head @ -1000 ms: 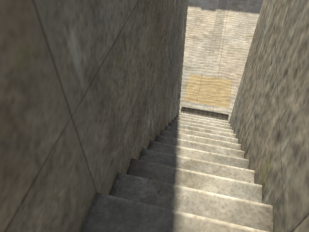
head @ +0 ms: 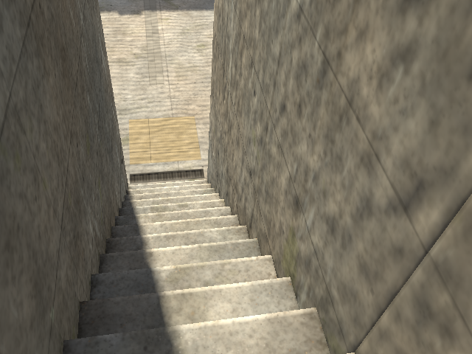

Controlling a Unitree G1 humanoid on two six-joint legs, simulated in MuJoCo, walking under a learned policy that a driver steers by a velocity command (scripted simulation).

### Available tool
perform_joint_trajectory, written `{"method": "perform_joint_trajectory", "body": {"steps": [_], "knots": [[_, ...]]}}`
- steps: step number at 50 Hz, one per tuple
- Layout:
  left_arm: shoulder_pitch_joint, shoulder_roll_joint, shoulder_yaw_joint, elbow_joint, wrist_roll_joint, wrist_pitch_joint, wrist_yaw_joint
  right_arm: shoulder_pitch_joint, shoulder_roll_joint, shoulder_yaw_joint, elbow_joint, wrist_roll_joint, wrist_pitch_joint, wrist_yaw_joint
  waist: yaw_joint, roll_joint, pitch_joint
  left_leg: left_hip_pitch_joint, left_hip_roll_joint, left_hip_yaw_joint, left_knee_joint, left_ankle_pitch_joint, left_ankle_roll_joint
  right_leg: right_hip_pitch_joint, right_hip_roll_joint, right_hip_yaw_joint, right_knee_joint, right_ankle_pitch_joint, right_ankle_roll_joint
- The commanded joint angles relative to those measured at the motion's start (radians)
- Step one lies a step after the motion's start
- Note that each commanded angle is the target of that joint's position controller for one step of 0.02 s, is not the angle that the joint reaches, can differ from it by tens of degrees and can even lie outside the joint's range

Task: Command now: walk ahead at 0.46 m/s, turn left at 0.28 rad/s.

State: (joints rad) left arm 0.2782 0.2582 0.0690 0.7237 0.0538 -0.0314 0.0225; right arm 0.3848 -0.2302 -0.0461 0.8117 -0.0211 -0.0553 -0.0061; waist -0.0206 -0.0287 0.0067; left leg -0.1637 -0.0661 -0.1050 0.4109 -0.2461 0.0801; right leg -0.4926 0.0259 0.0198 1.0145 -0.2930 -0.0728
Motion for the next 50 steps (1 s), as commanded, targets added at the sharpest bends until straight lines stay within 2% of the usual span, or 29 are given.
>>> {"method": "perform_joint_trajectory", "body": {"steps": [1,7,9,10,11,12,13,14,15,16,17,18,19,20,22,24,27,31,33,35,37,38,39,40,42,44,46,49,50], "knots": [[-0.097,0.046,0.001,-0.081,0.006,-0.002,-0.002,0.107,-0.151,-0.042,-0.029,0.032,-0.02,-0.015,-0.01,0.171,0.052,0.155,0.207,-0.31,-0.208,0.108,0.119,-0.218,-0.001,0.01,-0.077,0.08,0.045],[-0.313,0.078,-0.001,-0.132,-0.013,0.024,-0.007,0.203,-0.186,-0.058,-0.025,0.036,-0.027,-0.021,-0.044,0.131,0.079,0.174,0.198,-0.318,-0.195,0.296,0.077,-0.228,0.017,0.033,-0.285,0.251,0.104],[-0.398,0.072,-0.011,-0.151,-0.034,0.015,0.009,0.215,-0.164,-0.049,-0.015,0.035,-0.032,-0.024,-0.064,0.118,0.104,0.188,0.19,-0.304,-0.139,0.61,0.066,-0.23,0.031,0.026,-0.343,0.265,0.11],[-0.409,0.081,-0.014,-0.151,-0.008,-0.001,-0.003,0.231,-0.146,-0.047,-0.012,0.026,-0.026,-0.028,-0.076,0.12,0.114,0.201,0.181,-0.265,-0.098,0.778,0.041,-0.23,0.042,0.004,-0.36,0.283,0.104],[-0.422,0.062,-0.022,-0.156,-0.007,-0.006,-0.007,0.275,-0.125,-0.044,0.011,0.035,-0.019,-0.028,-0.081,0.143,0.098,0.194,0.161,-0.239,-0.042,0.909,0.009,-0.186,0.063,-0.013,-0.377,0.266,0.09],[-0.39,0.047,-0.026,-0.16,-0.026,-0.004,-0.003,0.276,-0.108,-0.035,0.016,0.029,-0.013,-0.023,-0.06,0.188,0.083,0.147,0.133,-0.223,0.023,1.071,-0.007,-0.098,0.08,-0.015,-0.374,0.242,0.077],[-0.336,0.045,-0.034,-0.145,-0.026,0.0,-0.004,0.229,-0.104,-0.034,-0.001,0.046,-0.018,-0.02,-0.029,0.166,0.051,0.025,0.089,-0.177,0.066,1.227,-0.05,0.081,0.13,-0.05,-0.393,0.287,0.064],[-0.242,0.059,-0.021,-0.118,-0.015,0.006,0.005,0.162,-0.158,-0.043,-0.037,0.058,-0.026,-0.025,0.025,0.199,0.018,-0.085,0.089,-0.22,0.156,1.274,-0.062,0.256,0.123,-0.017,-0.404,0.31,0.058],[-0.078,0.123,-0.001,-0.067,-0.007,0.006,0.019,0.072,-0.198,-0.058,-0.078,0.06,-0.034,-0.028,0.106,0.178,-0.023,-0.204,0.082,-0.261,0.3,1.233,-0.09,0.442,0.077,0.04,-0.45,0.354,0.037],[0.126,0.192,0.02,-0.034,0.003,-0.002,0.037,-0.016,-0.198,-0.059,-0.129,0.071,-0.048,-0.021,0.218,0.075,-0.138,-0.345,0.028,-0.243,0.573,0.934,-0.126,0.707,-0.092,0.166,-0.532,0.606,-0.016],[0.127,0.203,0.013,-0.051,-0.012,-0.002,0.044,0.074,-0.09,-0.037,-0.136,0.08,-0.042,-0.03,0.148,-0.146,-0.274,-0.43,-0.101,-0.086,0.915,-0.41,-0.116,0.836,-0.439,0.339,-0.442,1.296,-0.133],[0.055,0.14,-0.003,-0.082,-0.034,-0.002,0.026,0.284,-0.115,-0.038,-0.099,0.094,-0.019,-0.053,0.041,-0.149,-0.402,-0.347,-0.037,-0.122,0.977,-0.437,-0.078,0.795,-0.498,0.401,-0.433,1.307,-0.218],[-0.026,0.086,-0.018,-0.101,-0.036,-0.004,0.021,0.194,-0.168,-0.054,-0.081,0.066,0.003,-0.057,0.043,-0.085,-0.349,-0.307,-0.03,-0.09,0.948,-0.319,-0.071,0.681,-0.407,0.363,-0.499,1.102,-0.227],[-0.074,0.076,-0.024,-0.086,-0.019,-0.012,0.028,0.15,-0.142,-0.046,-0.115,0.051,0.021,-0.053,0.014,-0.075,-0.256,-0.363,-0.02,-0.053,0.934,-0.283,-0.07,0.624,-0.35,0.294,-0.547,0.994,-0.238],[-0.094,0.064,-0.035,-0.087,-0.016,-0.023,0.022,0.096,-0.101,-0.041,-0.128,0.019,0.06,-0.06,-0.006,-0.044,-0.129,-0.351,-0.007,-0.018,0.889,-0.221,-0.087,0.467,-0.322,0.212,-0.619,1.035,-0.235],[-0.06,0.104,-0.028,-0.075,-0.02,-0.03,0.018,0.073,-0.063,-0.035,-0.137,0.001,0.093,-0.061,-0.037,-0.03,-0.11,-0.312,-0.011,-0.002,0.814,-0.182,-0.088,0.392,-0.31,0.142,-0.638,1.081,-0.226],[-0.072,0.08,-0.039,-0.069,-0.023,-0.038,0.016,-0.029,-0.071,-0.044,-0.151,0.04,0.12,-0.064,-0.03,-0.114,-0.078,-0.331,-0.019,0.035,0.729,-0.132,-0.081,0.344,-0.266,0.047,-0.645,1.015,-0.197],[-0.059,0.127,-0.032,-0.043,-0.04,-0.007,0.026,-0.153,-0.017,-0.017,-0.174,0.016,0.137,-0.043,-0.022,-0.108,-0.079,-0.218,0.011,0.126,0.498,-0.036,-0.072,0.292,-0.241,-0.066,-0.606,0.869,-0.155],[-0.063,0.129,-0.027,-0.024,-0.016,-0.002,0.014,-0.191,-0.013,-0.004,-0.193,0.032,0.155,-0.043,-0.029,-0.134,-0.059,-0.135,0.012,0.129,0.429,-0.043,-0.068,0.221,-0.234,-0.048,-0.626,0.746,-0.166],[-0.096,0.129,-0.03,-0.013,-0.031,0.004,0.011,-0.198,-0.022,0.004,-0.167,0.029,0.166,-0.053,-0.049,-0.128,-0.046,-0.03,0.03,0.107,0.264,-0.085,-0.05,0.189,-0.236,-0.01,-0.639,0.488,-0.159],[-0.1,0.085,-0.052,0.01,-0.061,0.024,0.006,-0.126,-0.006,0.014,-0.104,-0.004,0.153,-0.076,-0.086,-0.034,-0.029,0.182,0.058,0.084,-0.03,0.026,-0.033,0.101,-0.19,0.026,-0.602,0.212,-0.104],[-0.032,0.034,-0.067,0.037,-0.059,0.028,0.0,-0.115,-0.01,0.027,-0.094,-0.025,0.134,-0.086,-0.067,0.11,-0.026,0.268,0.225,-0.081,-0.133,0.194,-0.023,0.052,-0.139,0.001,-0.54,-0.049,-0.046],[0.089,0.045,-0.056,0.033,-0.08,0.062,-0.004,-0.193,-0.114,0.012,-0.137,-0.013,0.11,-0.092,0.033,0.263,0.013,-0.005,0.413,-0.303,-0.127,0.391,0.096,0.137,-0.044,0.025,-0.47,-0.282,-0.005],[0.087,0.101,-0.039,0.075,-0.086,0.09,0.0,-0.229,-0.095,0.014,-0.117,-0.002,0.092,-0.091,0.029,0.221,0.013,-0.099,0.385,-0.261,-0.118,0.473,0.142,0.248,-0.046,0.091,-0.373,-0.265,0.007],[0.053,0.107,-0.029,0.06,-0.095,0.103,-0.003,-0.297,-0.063,0.025,-0.129,-0.005,0.07,-0.087,0.06,0.178,-0.036,-0.055,0.326,-0.155,-0.092,0.452,0.142,0.228,-0.007,0.089,-0.266,-0.234,0.005],[0.037,0.135,-0.009,0.053,-0.079,0.095,-0.008,-0.295,-0.058,0.023,-0.145,-0.002,0.068,-0.09,0.049,0.172,-0.079,0.0,0.311,-0.103,-0.064,0.486,0.144,0.186,0.015,0.086,-0.135,-0.221,0.011],[0.022,0.118,-0.002,0.038,-0.076,0.088,-0.005,-0.253,-0.047,0.023,-0.136,0.001,0.081,-0.086,0.036,0.126,-0.072,0.057,0.294,-0.05,-0.035,0.46,0.137,0.112,0.005,0.089,-0.169,-0.247,0.021],[0.02,0.104,0.005,0.006,-0.064,0.088,-0.004,-0.215,-0.063,0.005,-0.134,-0.007,0.079,-0.087,0.002,0.161,-0.095,0.08,0.314,-0.068,-0.026,0.328,0.136,0.084,-0.001,0.051,-0.164,-0.257,0.028],[-0.008,0.094,0.005,-0.018,-0.071,0.091,0.006,-0.214,-0.059,0.006,-0.134,-0.004,0.074,-0.086,-0.009,0.172,-0.056,0.028,0.311,-0.06,-0.039,0.25,0.137,0.088,-0.011,0.033,-0.185,-0.223,0.037]]}}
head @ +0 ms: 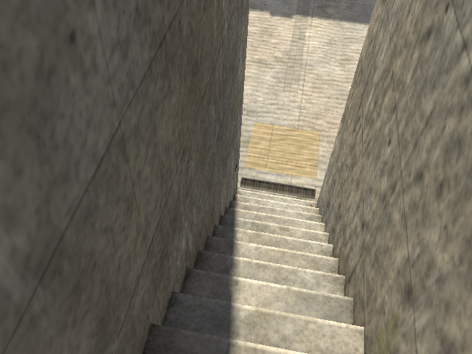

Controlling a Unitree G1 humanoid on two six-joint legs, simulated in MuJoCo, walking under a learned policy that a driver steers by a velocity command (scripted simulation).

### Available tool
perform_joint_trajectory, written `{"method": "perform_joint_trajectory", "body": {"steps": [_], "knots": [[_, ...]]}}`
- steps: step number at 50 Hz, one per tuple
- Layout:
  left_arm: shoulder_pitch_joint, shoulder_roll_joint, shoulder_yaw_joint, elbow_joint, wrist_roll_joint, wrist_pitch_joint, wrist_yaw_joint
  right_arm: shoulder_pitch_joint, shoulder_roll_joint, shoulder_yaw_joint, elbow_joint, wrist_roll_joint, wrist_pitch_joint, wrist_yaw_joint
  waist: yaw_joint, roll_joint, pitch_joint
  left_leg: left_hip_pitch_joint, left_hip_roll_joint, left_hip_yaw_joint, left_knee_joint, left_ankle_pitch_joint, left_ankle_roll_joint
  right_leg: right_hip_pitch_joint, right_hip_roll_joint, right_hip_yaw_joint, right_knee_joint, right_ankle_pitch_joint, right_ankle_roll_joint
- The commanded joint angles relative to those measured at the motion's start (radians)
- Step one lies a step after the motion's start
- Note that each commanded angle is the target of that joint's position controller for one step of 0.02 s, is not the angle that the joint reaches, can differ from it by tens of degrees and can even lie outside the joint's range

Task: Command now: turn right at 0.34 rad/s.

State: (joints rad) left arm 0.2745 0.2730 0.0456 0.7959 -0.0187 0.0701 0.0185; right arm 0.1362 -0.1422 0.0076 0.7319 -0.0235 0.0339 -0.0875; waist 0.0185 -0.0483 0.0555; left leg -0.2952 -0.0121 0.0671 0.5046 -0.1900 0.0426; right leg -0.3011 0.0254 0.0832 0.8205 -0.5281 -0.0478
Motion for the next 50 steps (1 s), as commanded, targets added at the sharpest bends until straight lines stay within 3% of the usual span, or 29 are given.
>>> {"method": "perform_joint_trajectory", "body": {"steps": [1,3,5,6,7,8,9,10,12,14,18,20,21,23,25,28,30,31,32,33,35,37,38,39,41,42,44,47,50], "knots": [[-0.04,0.068,0.023,-0.108,0.007,-0.018,0.017,0.006,-0.146,-0.05,-0.061,0.001,-0.006,-0.006,-0.045,0.172,-0.132,0.171,0.265,-0.232,-0.128,0.157,0.177,-0.12,-0.016,-0.044,-0.005,0.08,0.019],[-0.028,0.048,0.018,-0.121,0.022,-0.011,0.016,0.002,-0.168,-0.054,-0.074,0.008,-0.006,-0.018,-0.042,0.187,-0.143,0.129,0.282,-0.238,-0.124,0.128,0.173,-0.074,-0.019,-0.068,-0.042,0.072,0.011],[0.052,0.044,0.018,-0.119,0.015,-0.006,-0.003,-0.035,-0.196,-0.061,-0.104,-0.01,0.001,-0.002,-0.005,0.203,-0.155,0.051,0.251,-0.17,-0.126,-0.039,0.127,0.039,0.005,-0.105,-0.15,0.121,-0.026],[0.16,0.058,0.026,-0.097,0.031,-0.01,-0.001,-0.074,-0.221,-0.073,-0.116,0.015,0.004,0.005,0.066,0.16,-0.144,-0.075,0.215,-0.141,-0.094,-0.281,0.051,0.176,-0.012,-0.051,-0.304,0.142,-0.085],[0.227,0.137,0.042,-0.099,0.071,-0.014,-0.002,-0.112,-0.166,-0.062,-0.144,0.032,0.007,0.011,0.093,-0.114,-0.083,-0.319,0.057,0.009,0.239,-0.403,-0.042,0.252,-0.207,0.362,-0.575,-0.215,-0.175],[0.249,0.25,0.089,-0.11,0.028,-0.03,0.001,-0.201,-0.184,-0.049,-0.202,0.027,0.01,0.009,0.125,-0.197,0.079,-0.508,-0.051,-0.05,0.371,-0.396,-0.057,0.114,-0.327,0.677,-0.722,-0.509,-0.229],[0.185,0.228,0.084,-0.137,0.018,-0.031,0.018,-0.21,-0.21,-0.053,-0.198,0.026,-0.011,0.019,0.077,-0.113,0.135,-0.516,-0.001,-0.146,0.425,-0.276,-0.049,0.062,-0.321,0.654,-0.741,-0.512,-0.214],[0.159,0.179,0.07,-0.128,0.007,-0.023,0.02,-0.152,-0.177,-0.048,-0.167,0.01,-0.018,0.031,0.029,-0.068,0.114,-0.476,0.017,-0.168,0.449,-0.169,-0.055,0.064,-0.286,0.558,-0.714,-0.393,-0.196],[0.094,0.135,0.058,-0.159,0.026,-0.04,0.025,-0.078,-0.156,-0.042,-0.139,-0.022,-0.021,0.05,-0.009,-0.08,0.05,-0.418,0.005,-0.153,0.511,-0.02,-0.073,0.082,-0.198,0.404,-0.676,-0.073,-0.165],[0.151,0.094,0.049,-0.144,0.031,-0.051,0.027,-0.09,-0.189,-0.047,-0.136,-0.017,-0.007,0.065,0.008,-0.045,-0.003,-0.389,-0.001,-0.152,0.471,0.024,-0.088,0.15,-0.187,0.345,-0.665,0.064,-0.139],[0.247,0.113,0.068,-0.123,-0.001,-0.077,0.022,-0.106,-0.22,-0.055,-0.098,-0.02,-0.011,0.083,0.04,-0.078,0.008,-0.389,0.005,-0.164,0.336,0.102,-0.089,0.225,-0.185,0.339,-0.653,0.147,-0.115],[0.235,0.111,0.07,-0.134,0.023,-0.094,0.014,-0.021,-0.243,-0.074,-0.055,-0.002,-0.005,0.089,0.019,-0.115,-0.054,-0.252,-0.011,-0.131,0.472,0.156,-0.095,0.157,-0.175,0.338,-0.63,0.285,-0.146],[0.229,0.103,0.068,-0.138,0.03,-0.102,0.012,-0.009,-0.24,-0.077,-0.059,-0.03,-0.012,0.1,0.011,-0.101,-0.056,-0.238,-0.016,-0.12,0.528,0.127,-0.09,0.139,-0.178,0.332,-0.614,0.366,-0.172],[0.267,0.079,0.059,-0.131,0.023,-0.101,0.021,-0.077,-0.219,-0.074,-0.069,-0.005,-0.025,0.1,0.041,-0.049,-0.002,-0.286,-0.014,-0.119,0.419,0.001,-0.088,0.152,-0.157,0.312,-0.585,0.402,-0.18],[0.192,0.104,0.06,-0.15,0.034,-0.088,0.018,-0.116,-0.209,-0.072,-0.074,0.019,-0.036,0.101,0.043,-0.125,0.027,-0.162,-0.04,-0.104,0.329,-0.034,-0.116,0.083,-0.121,0.301,-0.57,0.462,-0.173],[0.132,0.129,0.061,-0.165,0.021,-0.109,0.022,0.037,-0.23,-0.086,-0.036,0.01,-0.036,0.071,-0.017,-0.124,-0.033,0.037,-0.074,-0.086,0.165,-0.154,-0.105,0.044,-0.122,0.334,-0.394,0.749,-0.182],[0.061,0.103,0.054,-0.161,0.009,-0.109,0.022,0.314,-0.256,-0.111,0.015,-0.016,-0.058,0.062,-0.18,0.061,-0.142,0.357,-0.035,-0.105,-0.048,-0.101,-0.068,-0.089,-0.015,0.255,0.022,0.708,-0.127],[0.094,-0.033,0.027,-0.168,0.01,-0.11,0.014,0.333,-0.293,-0.113,0.012,-0.04,-0.075,0.058,-0.139,0.309,-0.172,0.496,0.201,-0.37,-0.074,-0.168,-0.015,-0.286,0.066,0.195,0.33,0.111,-0.098],[0.163,-0.005,0.029,-0.189,-0.01,-0.103,0.035,0.256,-0.346,-0.118,-0.028,-0.01,-0.088,0.053,-0.045,0.373,-0.089,0.424,0.351,-0.657,-0.155,0.003,0.039,-0.471,0.124,0.151,0.417,0.045,-0.09],[0.115,0.072,0.049,-0.159,0.026,-0.086,0.051,0.241,-0.334,-0.125,-0.016,0.026,-0.094,0.054,-0.053,0.273,-0.015,0.312,0.373,-0.707,-0.207,-0.096,0.081,-0.508,0.071,0.143,0.467,0.112,-0.079],[0.023,0.101,0.063,-0.134,0.042,-0.081,0.035,0.183,-0.272,-0.099,-0.048,0.016,-0.105,0.058,-0.029,0.107,0.06,0.204,0.305,-0.529,-0.21,-0.003,0.144,-0.476,0.023,0.099,0.426,0.175,-0.065],[-0.033,0.049,0.043,-0.121,0.048,-0.072,0.018,0.264,-0.27,-0.095,0.004,0.007,-0.108,0.058,-0.037,0.114,0.085,0.169,0.253,-0.394,-0.201,0.239,0.17,-0.412,0.019,0.043,0.313,0.16,-0.043],[-0.12,0.056,0.046,-0.129,0.026,-0.049,0.019,0.279,-0.278,-0.097,0.024,0.019,-0.105,0.071,-0.036,0.113,0.039,0.19,0.206,-0.352,-0.167,0.316,0.155,-0.386,0.025,0.036,0.275,0.232,-0.033],[-0.116,0.037,0.042,-0.119,0.034,-0.036,0.011,0.267,-0.293,-0.095,0.027,0.014,-0.107,0.074,-0.018,0.176,-0.012,0.192,0.189,-0.301,-0.109,0.326,0.155,-0.37,0.039,-0.008,0.308,0.345,-0.047],[-0.128,0.036,0.044,-0.098,0.036,-0.029,0.006,0.283,-0.271,-0.081,0.03,0.023,-0.11,0.076,-0.01,0.163,-0.023,0.164,0.171,-0.268,-0.094,0.371,0.142,-0.355,0.045,-0.023,0.281,0.435,-0.04],[-0.183,0.03,0.045,-0.096,0.041,-0.036,0.003,0.309,-0.26,-0.079,0.048,0.034,-0.123,0.066,-0.019,0.123,0.0,0.205,0.183,-0.291,-0.045,0.281,0.141,-0.425,0.01,0.076,0.223,0.546,-0.03],[-0.254,0.045,0.048,-0.115,0.023,-0.051,-0.012,0.277,-0.258,-0.069,0.043,0.034,-0.134,0.058,-0.025,0.122,0.011,0.123,0.117,-0.259,-0.005,0.116,0.15,-0.368,0.034,0.017,0.005,0.749,0.004],[-0.293,-0.063,0.001,-0.121,0.068,-0.071,-0.037,0.341,-0.218,-0.053,0.09,0.031,-0.156,0.06,-0.054,0.068,-0.005,-0.099,0.038,-0.224,0.092,-0.017,0.149,-0.066,0.027,-0.096,-0.196,1.097,0.027],[-0.289,-0.047,-0.012,-0.119,0.062,-0.071,-0.029,0.421,-0.201,-0.06,0.117,0.021,-0.147,0.073,-0.082,0.043,0.037,-0.083,0.018,-0.237,0.278,0.008,0.137,-0.04,0.044,-0.136,-0.308,1.019,0.043]]}}
Over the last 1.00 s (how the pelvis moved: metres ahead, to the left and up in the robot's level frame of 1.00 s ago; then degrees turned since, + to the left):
0.26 0.01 -0.01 18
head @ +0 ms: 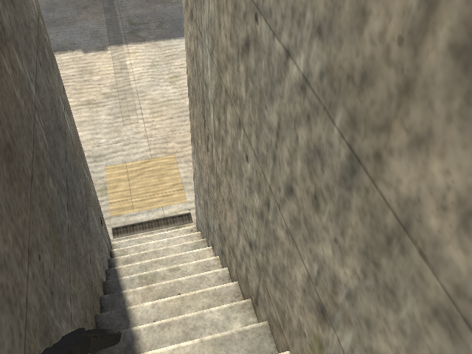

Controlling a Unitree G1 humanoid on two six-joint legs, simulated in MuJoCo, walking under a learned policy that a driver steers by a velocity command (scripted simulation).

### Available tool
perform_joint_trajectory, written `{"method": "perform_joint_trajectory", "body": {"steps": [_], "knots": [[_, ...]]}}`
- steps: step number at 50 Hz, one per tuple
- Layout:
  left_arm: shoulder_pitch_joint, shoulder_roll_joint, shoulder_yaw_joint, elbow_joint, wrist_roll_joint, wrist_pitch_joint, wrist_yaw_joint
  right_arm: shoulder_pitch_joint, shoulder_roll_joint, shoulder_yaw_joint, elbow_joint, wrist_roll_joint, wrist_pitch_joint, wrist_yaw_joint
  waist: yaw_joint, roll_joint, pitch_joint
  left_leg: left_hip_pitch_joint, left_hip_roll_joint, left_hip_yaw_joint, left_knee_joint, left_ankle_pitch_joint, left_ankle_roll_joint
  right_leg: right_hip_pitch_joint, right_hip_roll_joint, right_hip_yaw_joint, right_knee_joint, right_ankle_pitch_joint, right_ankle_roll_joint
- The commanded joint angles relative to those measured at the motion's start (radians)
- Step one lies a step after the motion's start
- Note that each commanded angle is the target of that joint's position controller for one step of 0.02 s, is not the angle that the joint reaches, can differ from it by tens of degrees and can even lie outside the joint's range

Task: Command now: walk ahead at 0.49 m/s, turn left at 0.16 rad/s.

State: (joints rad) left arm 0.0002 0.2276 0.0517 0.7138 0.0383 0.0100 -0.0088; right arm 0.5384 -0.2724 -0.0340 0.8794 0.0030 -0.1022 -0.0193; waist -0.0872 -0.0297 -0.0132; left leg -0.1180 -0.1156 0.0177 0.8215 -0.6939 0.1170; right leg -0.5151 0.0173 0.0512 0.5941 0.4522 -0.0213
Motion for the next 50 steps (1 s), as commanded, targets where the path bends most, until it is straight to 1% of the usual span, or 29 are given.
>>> {"method": "perform_joint_trajectory", "body": {"steps": [1,3,4,5,6,7,9,10,11,13,15,16,19,22,25,27,28,29,30,31,32,33,34,35,36,38,40,43,50], "knots": [[0.021,0.006,-0.017,-0.015,-0.009,-0.015,0.008,0.037,-0.058,-0.023,-0.017,0.002,0.004,-0.008,0.02,0.029,0.119,-0.214,0.104,-0.191,0.056,0.558,0.051,0.183,0.023,-0.079,-0.167,0.043,0.015],[0.226,0.02,-0.005,0.064,-0.005,-0.031,0.024,0.004,-0.075,-0.031,-0.005,-0.013,0.037,-0.033,0.103,0.037,0.044,-0.154,0.079,-0.19,0.352,0.583,0.054,0.293,-0.033,-0.01,-0.255,0.142,-0.003],[0.248,0.038,0.004,0.072,-0.015,-0.027,0.034,0.07,-0.058,-0.032,0.008,-0.007,0.063,-0.028,0.071,0.002,0.096,-0.123,0.024,-0.177,0.419,0.547,0.056,0.305,-0.053,-0.017,-0.468,0.09,0.008],[0.405,0.057,0.02,0.143,0.016,-0.018,0.047,0.003,-0.069,-0.038,0.008,-0.005,0.072,-0.024,0.144,0.019,0.062,-0.343,0.037,-0.206,0.669,0.56,0.063,0.594,-0.115,0.007,-0.423,0.201,-0.027],[0.6,0.131,0.046,0.184,0.042,-0.001,0.047,-0.064,-0.058,-0.044,-0.015,0.013,0.063,0.004,0.251,-0.061,-0.003,-0.635,-0.068,-0.146,1.009,0.084,0.039,0.891,-0.207,0.092,-0.263,0.342,-0.1],[0.618,0.136,0.026,0.163,0.048,-0.024,0.021,0.157,-0.014,-0.03,-0.019,0.058,0.064,-0.009,0.132,-0.15,-0.188,-0.858,-0.015,-0.151,1.144,-0.249,0.022,1.182,-0.4,0.193,0.086,0.578,-0.166],[0.573,0.07,0.024,0.13,-0.01,-0.042,0.022,0.05,-0.053,-0.033,0.02,-0.039,0.071,-0.021,0.164,-0.038,-0.107,-0.989,0.071,-0.159,1.11,-0.084,0.046,0.988,-0.379,0.199,0.011,0.131,-0.236],[0.577,0.161,0.051,0.161,-0.03,-0.053,0.047,-0.005,-0.058,-0.036,-0.009,-0.08,0.076,-0.021,0.144,-0.106,-0.085,-1.032,0.093,-0.161,1.117,-0.066,0.02,0.85,-0.489,0.425,-0.045,-0.308,-0.389],[0.482,0.092,0.023,0.143,-0.026,-0.078,0.07,-0.203,-0.145,-0.066,-0.077,-0.101,0.069,-0.023,0.13,0.042,0.084,-1.031,0.168,-0.318,0.735,0.251,-0.032,0.596,-0.51,0.429,-0.11,-0.458,-0.375],[0.449,0.026,-0.002,0.168,-0.017,-0.095,0.079,-0.258,-0.117,-0.067,-0.054,-0.063,0.085,0.0,0.081,0.136,0.202,-0.734,0.155,-0.291,0.378,0.562,-0.103,0.17,-0.341,0.226,-0.147,-0.397,-0.254],[0.463,0.117,0.01,0.181,-0.002,-0.106,0.08,-0.157,-0.042,-0.05,-0.006,-0.057,0.115,0.006,0.049,-0.08,0.108,-0.529,0.103,-0.162,0.449,0.703,-0.126,0.092,-0.306,0.169,-0.087,-0.188,-0.23],[0.444,0.04,0.001,0.196,-0.038,-0.127,0.093,-0.222,-0.049,-0.054,-0.056,-0.063,0.109,0.017,0.031,-0.054,0.108,-0.594,0.147,-0.247,0.257,0.99,-0.116,0.12,-0.215,0.074,-0.021,-0.422,-0.163],[0.37,0.034,-0.008,0.18,-0.05,-0.163,0.074,-0.317,0.003,-0.029,-0.101,-0.022,0.094,0.052,0.03,-0.069,0.127,-0.16,0.076,-0.096,-0.046,1.452,-0.102,-0.207,-0.123,-0.085,0.059,-0.936,-0.081],[0.452,0.084,-0.006,0.19,-0.046,-0.182,0.052,-0.344,0.021,-0.02,-0.115,-0.041,0.102,0.034,0.061,-0.1,0.157,-0.17,0.076,-0.072,-0.024,1.418,-0.083,-0.147,-0.188,-0.058,0.206,-0.929,-0.1],[0.558,0.098,0.009,0.198,-0.004,-0.153,0.051,-0.43,-0.039,-0.037,-0.133,-0.034,0.091,0.01,0.17,-0.054,0.235,-0.374,0.063,0.06,-0.27,1.111,-0.08,0.119,-0.194,-0.093,0.442,-0.632,-0.104],[0.588,0.118,0.013,0.234,0.02,-0.084,0.074,-0.143,-0.066,-0.061,-0.025,-0.046,0.083,0.007,0.102,-0.061,0.079,-0.085,0.095,0.015,-0.517,1.028,-0.035,0.254,-0.177,-0.111,0.791,-0.299,-0.135],[0.444,0.166,0.021,0.233,0.015,-0.092,0.064,0.232,-0.093,-0.082,0.086,-0.062,0.096,-0.016,-0.135,-0.07,-0.116,0.42,0.11,-0.012,-0.275,1.144,0.021,-0.08,-0.183,-0.092,1.203,-0.261,-0.101],[0.509,0.023,0.0,0.194,-0.003,-0.095,0.043,0.194,-0.194,-0.098,0.089,-0.048,0.099,0.009,-0.068,0.319,-0.016,0.481,0.24,-0.118,-0.242,1.524,0.09,-0.41,0.048,-0.197,1.688,-1.323,-0.072],[0.556,0.031,-0.014,0.13,0.008,-0.091,0.037,0.185,-0.141,-0.062,0.072,-0.006,0.089,0.017,0.009,0.261,-0.088,0.573,0.334,-0.322,-0.079,1.662,0.084,-0.656,-0.029,-0.052,1.595,-1.308,-0.058],[0.511,0.106,-0.007,0.13,0.024,-0.088,0.027,0.127,-0.097,-0.055,0.043,0.011,0.091,0.017,-0.005,0.124,-0.079,0.473,0.338,-0.363,-0.176,1.181,0.125,-0.707,-0.072,-0.003,1.421,-1.136,-0.05],[0.491,0.092,-0.007,0.191,0.038,-0.069,0.02,0.056,-0.07,-0.043,0.025,0.018,0.113,0.011,0.034,0.037,-0.033,0.292,0.294,-0.41,-0.225,0.775,0.092,-0.671,-0.079,-0.024,1.419,-1.122,-0.067],[0.505,0.042,-0.026,0.153,0.031,-0.064,0.018,0.146,-0.166,-0.072,0.099,0.035,0.106,-0.016,0.049,0.311,-0.094,0.215,0.469,-0.762,-0.334,0.367,0.234,-0.717,-0.051,0.018,1.457,-1.223,-0.046],[0.366,0.117,-0.009,0.133,0.029,-0.057,0.033,0.098,-0.072,-0.03,0.076,0.016,0.088,-0.027,0.069,0.143,0.071,0.051,0.431,-0.655,-0.346,0.313,0.148,-0.736,-0.114,0.111,1.174,-0.832,-0.013],[0.236,0.088,-0.022,0.103,0.012,-0.033,0.035,-0.011,0.026,0.009,0.053,0.0,0.071,-0.04,0.108,0.076,0.211,-0.29,0.334,-0.527,-0.332,0.325,0.094,-0.604,-0.096,0.074,0.937,-0.614,0.054],[0.206,0.079,-0.033,0.13,0.01,-0.025,0.039,-0.097,0.029,0.009,0.045,-0.009,0.06,-0.046,0.136,-0.037,0.231,-0.475,0.259,-0.437,-0.355,0.47,0.036,-0.379,-0.085,0.04,0.727,-0.469,0.073],[0.356,0.059,-0.034,0.21,0.014,0.007,0.052,-0.005,-0.089,-0.018,0.068,-0.006,0.037,-0.062,0.155,0.115,0.072,-0.342,0.31,-0.452,-0.274,0.974,0.001,-0.253,-0.045,0.082,0.729,-0.346,0.057],[0.242,0.098,-0.029,0.145,-0.022,-0.008,0.031,-0.024,-0.004,-0.015,0.108,0.042,0.003,-0.07,0.15,0.118,0.08,-0.32,0.181,-0.278,-0.145,0.709,-0.052,-0.226,-0.015,0.109,0.354,0.036,0.018],[0.125,0.052,-0.038,0.137,-0.005,-0.02,0.01,0.006,0.031,-0.005,0.102,0.03,0.017,-0.086,0.077,0.099,0.095,-0.362,0.136,-0.234,-0.076,0.501,-0.057,-0.082,0.064,0.119,0.21,0.218,-0.019],[0.015,0.074,-0.039,0.134,0.037,-0.055,0.008,0.154,0.001,-0.011,0.145,-0.04,0.024,-0.111,-0.06,0.153,0.193,-0.134,0.138,-0.253,0.326,0.777,-0.074,-0.231,0.137,0.072,0.207,-0.107,-0.048]]}}
Over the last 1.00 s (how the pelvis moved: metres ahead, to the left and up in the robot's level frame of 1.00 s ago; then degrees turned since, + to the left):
0.21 -0.03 -0.05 -20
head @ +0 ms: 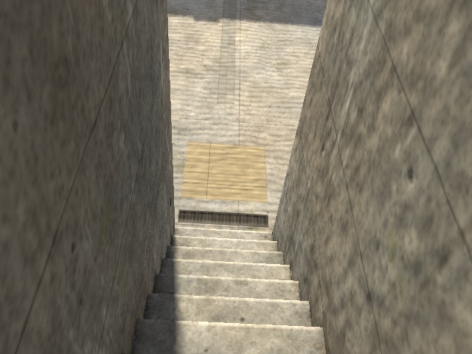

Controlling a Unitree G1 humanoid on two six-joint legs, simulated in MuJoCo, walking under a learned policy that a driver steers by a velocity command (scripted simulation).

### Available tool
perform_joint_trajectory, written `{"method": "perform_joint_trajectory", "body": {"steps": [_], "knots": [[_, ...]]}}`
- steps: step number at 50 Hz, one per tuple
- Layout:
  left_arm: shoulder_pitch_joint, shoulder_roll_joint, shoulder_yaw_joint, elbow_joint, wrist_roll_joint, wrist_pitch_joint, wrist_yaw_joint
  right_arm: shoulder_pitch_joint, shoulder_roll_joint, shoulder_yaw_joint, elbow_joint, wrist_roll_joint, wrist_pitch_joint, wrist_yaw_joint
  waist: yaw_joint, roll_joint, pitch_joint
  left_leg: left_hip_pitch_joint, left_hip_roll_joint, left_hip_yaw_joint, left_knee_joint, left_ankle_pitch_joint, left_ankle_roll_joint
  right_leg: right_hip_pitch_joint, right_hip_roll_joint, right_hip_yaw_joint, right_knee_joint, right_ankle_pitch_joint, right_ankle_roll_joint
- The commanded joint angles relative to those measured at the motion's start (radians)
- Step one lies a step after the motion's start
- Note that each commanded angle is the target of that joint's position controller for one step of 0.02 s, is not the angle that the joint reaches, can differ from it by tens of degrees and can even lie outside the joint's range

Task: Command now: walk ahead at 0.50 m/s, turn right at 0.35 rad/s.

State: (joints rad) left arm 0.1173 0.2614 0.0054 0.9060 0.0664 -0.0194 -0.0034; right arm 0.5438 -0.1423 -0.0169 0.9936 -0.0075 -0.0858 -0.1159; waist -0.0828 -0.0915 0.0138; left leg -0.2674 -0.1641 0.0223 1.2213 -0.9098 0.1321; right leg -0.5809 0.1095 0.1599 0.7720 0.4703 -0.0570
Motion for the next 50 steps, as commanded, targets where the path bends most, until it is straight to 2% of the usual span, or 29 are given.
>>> {"method": "perform_joint_trajectory", "body": {"steps": [1,3,4,5,6,7,9,10,11,13,16,19,20,23,25,26,28,30,31,32,34,37,39,41,43,45,46,48,50], "knots": [[-0.046,0.045,0.008,-0.04,0.003,-0.031,0.006,0.091,-0.147,-0.031,0.029,-0.038,0.013,-0.02,-0.043,0.235,0.113,0.04,0.247,-0.343,-0.007,1.04,-0.043,-0.172,0.024,-0.019,0.062,-0.199,-0.015],[0.146,0.043,0.002,0.008,-0.016,-0.058,0.012,-0.028,-0.123,-0.02,-0.026,-0.041,0.01,0.014,0.056,0.061,0.096,-0.194,0.206,-0.171,0.219,1.4,-0.076,0.318,0.038,-0.21,-0.271,-0.296,-0.038],[0.508,0.086,0.033,0.121,-0.027,-0.033,0.004,-0.145,-0.194,-0.036,-0.025,-0.039,0.014,0.028,0.267,0.031,-0.002,-0.48,0.204,-0.13,0.62,1.336,-0.079,0.757,-0.059,-0.122,-0.381,-0.225,-0.125],[0.537,0.122,0.049,0.147,-0.061,-0.016,-0.007,-0.153,-0.169,-0.05,-0.023,-0.071,0.011,0.033,0.277,-0.211,0.061,-0.777,0.012,0.005,1.086,0.206,-0.109,0.897,-0.24,0.106,-0.494,0.061,-0.246],[0.512,0.166,0.051,0.094,-0.059,-0.015,-0.01,-0.101,-0.146,-0.039,-0.087,-0.037,-0.006,0.033,0.178,-0.097,-0.073,-1.037,0.09,-0.017,1.076,0.049,-0.135,1.134,-0.4,0.267,-0.043,0.582,-0.32],[0.463,0.182,0.062,0.059,-0.05,-0.019,0.002,-0.103,-0.153,-0.034,-0.084,-0.056,-0.018,0.038,0.178,0.047,-0.118,-1.088,0.134,-0.106,0.986,0.113,-0.17,1.098,-0.458,0.31,-0.102,0.38,-0.379],[0.358,0.134,0.057,0.035,-0.051,-0.03,0.028,-0.123,-0.105,-0.026,-0.093,-0.065,-0.004,0.035,0.079,0.103,-0.08,-0.992,0.198,-0.176,0.624,0.363,-0.197,0.668,-0.414,0.378,-0.153,-0.321,-0.391],[0.35,0.078,0.041,0.038,-0.053,-0.045,0.031,-0.149,-0.106,-0.036,-0.046,-0.077,0.019,0.02,0.056,0.198,-0.006,-0.932,0.173,-0.105,0.607,0.488,-0.195,0.473,-0.331,0.367,-0.143,-0.142,-0.369],[0.269,0.045,0.025,0.001,-0.081,-0.058,0.038,-0.26,-0.13,-0.034,-0.123,-0.05,0.032,0.023,0.008,0.265,0.07,-0.643,0.19,-0.067,0.148,0.77,-0.221,0.143,-0.248,0.259,-0.215,-0.039,-0.294],[0.32,0.089,0.038,0.022,-0.072,-0.075,0.026,-0.132,-0.084,-0.028,-0.035,-0.058,0.041,0.022,0.004,0.15,-0.085,-0.116,0.132,0.012,0.011,1.053,-0.202,-0.03,-0.173,0.204,-0.181,0.293,-0.217],[0.296,-0.022,0.008,0.053,-0.127,-0.111,0.055,-0.347,-0.128,-0.017,-0.117,-0.049,0.017,0.062,0.075,0.108,-0.092,-0.199,0.13,-0.07,-0.478,1.538,-0.17,0.198,-0.021,0.148,0.012,-0.412,-0.137],[0.311,-0.01,0.019,0.056,-0.085,-0.076,0.034,-0.46,-0.064,0.01,-0.202,-0.005,0.015,0.06,0.16,-0.042,-0.024,0.05,0.074,-0.009,-0.749,1.568,-0.187,0.112,0.037,0.107,0.101,-0.362,-0.088],[0.287,-0.011,0.015,0.06,-0.074,-0.072,0.03,-0.39,-0.084,0.005,-0.196,-0.01,0.01,0.055,0.13,-0.125,-0.037,0.13,0.104,-0.071,-0.669,1.558,-0.172,0.068,0.022,0.157,0.182,-0.334,-0.094],[0.341,-0.025,0.029,0.063,-0.03,-0.007,0.032,-0.17,-0.191,-0.04,-0.122,-0.003,-0.018,0.042,0.087,0.049,0.1,0.196,0.249,-0.124,-1.205,1.566,-0.158,0.161,0.061,0.148,0.507,-0.398,-0.097],[0.302,-0.049,0.038,0.012,-0.063,0.028,0.046,0.11,-0.268,-0.064,-0.035,-0.021,0.022,0.053,0.009,0.213,0.013,0.824,0.522,-0.206,-0.967,2.362,-0.045,-0.367,0.128,-0.03,1.137,-1.349,-0.068],[0.384,-0.09,0.018,-0.064,-0.117,0.032,0.071,0.082,-0.265,-0.051,-0.073,-0.016,0.015,0.074,0.058,0.321,-0.219,1.098,0.704,-0.192,-0.486,2.683,0.11,-0.607,0.079,-0.123,1.438,-1.621,-0.073],[0.272,-0.051,0.023,-0.09,-0.04,0.039,0.084,0.044,-0.201,-0.028,-0.112,0.017,0.002,0.105,0.023,0.152,-0.206,0.827,0.647,-0.145,-0.625,2.172,0.175,-0.691,0.003,-0.105,1.612,-1.37,-0.078],[0.16,-0.068,0.012,-0.143,0.021,0.084,0.081,-0.078,-0.253,-0.034,-0.108,0.021,0.003,0.06,0.087,0.193,-0.038,0.305,0.721,-0.351,-0.778,1.635,0.371,-0.605,-0.043,-0.044,1.456,-1.086,0.008],[0.072,-0.034,0.025,-0.15,0.026,0.099,0.076,-0.105,-0.224,-0.009,-0.102,0.011,0.005,0.055,0.111,0.137,0.067,0.172,0.597,-0.242,-0.779,1.379,0.285,-0.657,-0.03,0.009,1.309,-0.932,0.054],[0.057,-0.046,0.032,-0.109,0.001,0.114,0.087,-0.069,-0.152,0.022,-0.087,0.029,0.005,0.066,0.114,0.066,0.105,-0.022,0.421,-0.1,-0.708,1.504,0.156,-0.506,0.011,-0.063,1.187,-0.841,0.072],[0.015,-0.119,-0.001,-0.125,-0.046,0.122,0.066,-0.087,-0.102,0.065,-0.102,0.05,-0.015,0.059,0.159,0.085,0.096,-0.276,0.338,-0.042,-0.741,1.374,0.097,-0.252,0.008,-0.096,0.747,-0.583,0.111],[0.237,-0.147,-0.004,0.05,-0.019,0.099,0.055,-0.148,-0.145,0.05,-0.062,0.067,-0.032,0.064,0.231,0.259,-0.105,-0.282,0.296,-0.04,-0.734,1.346,0.047,0.284,-0.058,-0.161,0.357,-0.142,0.085],[0.083,-0.065,0.012,0.038,-0.013,0.106,0.073,-0.163,-0.161,0.039,-0.071,0.065,-0.029,0.057,0.167,0.35,-0.027,-0.085,0.326,-0.149,-0.616,1.268,0.064,0.099,-0.109,-0.087,0.318,-0.157,0.07],[-0.045,-0.008,0.029,0.001,-0.027,0.074,0.081,-0.173,-0.218,0.002,-0.117,0.055,0.0,0.063,0.131,0.222,0.102,-0.181,0.37,-0.173,-0.576,1.402,0.042,0.132,-0.088,-0.214,0.173,-0.451,0.07],[0.148,0.006,0.041,0.05,-0.05,0.036,0.081,-0.208,-0.3,-0.039,-0.156,0.019,0.019,0.071,0.191,0.193,0.073,-0.292,0.291,-0.152,-0.372,1.592,0.035,0.443,-0.093,-0.18,0.044,-0.344,0.023],[0.199,0.091,0.07,0.025,-0.093,0.0,0.076,-0.138,-0.193,-0.034,-0.207,0.023,0.033,0.055,0.149,-0.174,-0.149,-0.482,0.08,-0.076,0.096,0.268,-0.053,0.609,-0.468,0.313,-0.141,0.165,-0.238],[0.185,0.035,0.046,0.015,-0.098,-0.014,0.07,-0.211,-0.164,-0.036,-0.226,0.0,0.049,0.051,0.139,-0.044,-0.098,-0.556,0.118,-0.157,0.095,0.237,-0.072,0.571,-0.476,0.322,-0.188,0.108,-0.246],[0.101,0.028,0.045,-0.021,-0.072,-0.014,0.084,-0.231,-0.147,-0.044,-0.238,-0.021,0.086,0.055,0.069,0.005,-0.053,-0.514,0.173,-0.159,0.011,0.329,-0.099,0.443,-0.491,0.23,-0.204,-0.064,-0.223],[-0.009,0.071,0.058,-0.084,-0.046,-0.002,0.102,-0.215,-0.127,-0.041,-0.246,-0.033,0.137,0.046,0.033,-0.095,-0.1,-0.293,0.154,-0.068,0.224,0.582,-0.121,0.136,-0.527,0.153,-0.158,-0.247,-0.241]]}}
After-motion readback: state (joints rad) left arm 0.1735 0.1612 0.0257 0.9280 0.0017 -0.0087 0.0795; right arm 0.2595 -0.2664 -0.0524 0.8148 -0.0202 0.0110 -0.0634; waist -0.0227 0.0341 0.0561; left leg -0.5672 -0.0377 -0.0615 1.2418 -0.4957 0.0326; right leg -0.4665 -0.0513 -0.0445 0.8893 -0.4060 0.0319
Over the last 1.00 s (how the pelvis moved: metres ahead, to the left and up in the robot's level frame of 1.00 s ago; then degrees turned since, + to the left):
0.45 0.14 -0.47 16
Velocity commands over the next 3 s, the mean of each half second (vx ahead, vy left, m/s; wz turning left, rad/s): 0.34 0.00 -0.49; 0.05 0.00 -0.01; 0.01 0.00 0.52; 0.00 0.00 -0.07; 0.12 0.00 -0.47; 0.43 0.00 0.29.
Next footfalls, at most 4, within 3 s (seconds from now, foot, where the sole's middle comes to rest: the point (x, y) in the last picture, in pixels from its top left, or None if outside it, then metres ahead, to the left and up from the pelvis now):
0.08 right None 0.12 -0.06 -0.86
0.48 left None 0.35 0.04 -1.07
0.84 right None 0.40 -0.23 -1.07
1.14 left None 0.39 0.06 -1.07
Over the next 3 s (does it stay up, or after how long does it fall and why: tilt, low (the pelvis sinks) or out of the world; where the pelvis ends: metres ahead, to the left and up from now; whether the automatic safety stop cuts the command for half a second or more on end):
stays up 0.55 -0.06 -0.50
